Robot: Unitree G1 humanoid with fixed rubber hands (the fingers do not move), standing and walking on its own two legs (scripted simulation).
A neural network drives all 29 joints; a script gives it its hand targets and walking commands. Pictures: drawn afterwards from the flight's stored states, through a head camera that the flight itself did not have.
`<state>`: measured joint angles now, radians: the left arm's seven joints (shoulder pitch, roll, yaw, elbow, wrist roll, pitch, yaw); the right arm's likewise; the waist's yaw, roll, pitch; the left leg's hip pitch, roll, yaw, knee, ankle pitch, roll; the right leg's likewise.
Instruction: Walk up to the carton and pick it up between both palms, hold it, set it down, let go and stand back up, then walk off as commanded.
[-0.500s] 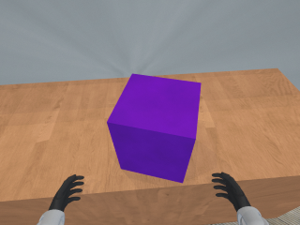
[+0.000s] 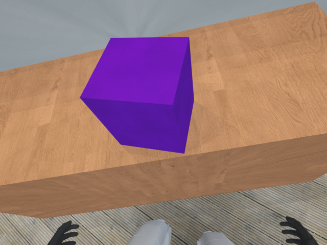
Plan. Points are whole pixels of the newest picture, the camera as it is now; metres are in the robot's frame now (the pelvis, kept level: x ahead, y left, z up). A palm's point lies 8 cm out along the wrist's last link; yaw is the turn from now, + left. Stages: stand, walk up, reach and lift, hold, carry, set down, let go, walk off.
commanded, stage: walk off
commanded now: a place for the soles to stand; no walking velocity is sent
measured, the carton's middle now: (149, 99) +0.48 +0.05 +0.02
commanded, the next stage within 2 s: none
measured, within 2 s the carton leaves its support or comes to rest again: neither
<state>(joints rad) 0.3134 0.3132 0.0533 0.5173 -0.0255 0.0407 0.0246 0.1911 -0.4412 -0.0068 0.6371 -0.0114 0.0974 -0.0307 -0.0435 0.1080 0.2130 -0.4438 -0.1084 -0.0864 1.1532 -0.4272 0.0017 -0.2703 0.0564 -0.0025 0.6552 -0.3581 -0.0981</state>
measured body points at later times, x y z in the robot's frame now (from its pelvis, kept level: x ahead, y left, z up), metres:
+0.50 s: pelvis -0.08 +0.06 +0.00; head -0.04 +0.03 +0.44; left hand +0.08 +0.34 -0.07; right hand -0.01 -0.25 -0.13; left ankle -0.10 +0.18 -0.67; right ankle -0.01 -0.04 -0.73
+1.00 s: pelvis -0.16 +0.12 -0.01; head -0.06 +0.19 +0.42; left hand -0.02 +0.41 -0.16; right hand -0.07 -0.21 -0.07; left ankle -0.11 +0.22 -0.73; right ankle -0.23 -0.02 -0.64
